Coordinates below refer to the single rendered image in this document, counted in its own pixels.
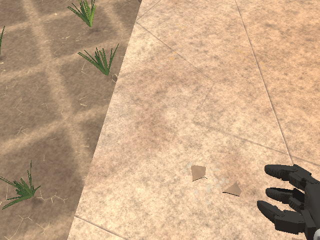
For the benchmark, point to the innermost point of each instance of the right robot hand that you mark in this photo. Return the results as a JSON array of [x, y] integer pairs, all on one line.
[[306, 217]]

